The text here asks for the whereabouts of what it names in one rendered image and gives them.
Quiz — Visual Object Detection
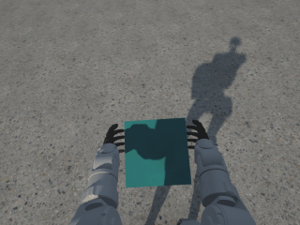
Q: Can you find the left robot upper arm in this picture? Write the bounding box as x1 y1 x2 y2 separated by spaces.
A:
69 205 122 225

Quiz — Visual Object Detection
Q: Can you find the carton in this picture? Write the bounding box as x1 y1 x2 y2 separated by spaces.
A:
124 117 192 188

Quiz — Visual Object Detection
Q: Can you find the robot right hand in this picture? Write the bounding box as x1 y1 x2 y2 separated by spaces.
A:
187 119 209 149

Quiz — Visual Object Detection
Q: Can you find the right robot forearm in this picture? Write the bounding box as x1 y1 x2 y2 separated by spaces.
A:
194 139 248 211

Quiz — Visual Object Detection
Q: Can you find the robot left hand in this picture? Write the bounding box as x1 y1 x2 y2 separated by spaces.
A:
103 124 125 153

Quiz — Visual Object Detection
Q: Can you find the right robot upper arm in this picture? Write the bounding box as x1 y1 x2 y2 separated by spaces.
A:
201 203 256 225

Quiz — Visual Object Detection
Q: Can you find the left robot forearm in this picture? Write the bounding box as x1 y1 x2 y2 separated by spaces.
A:
73 142 120 218

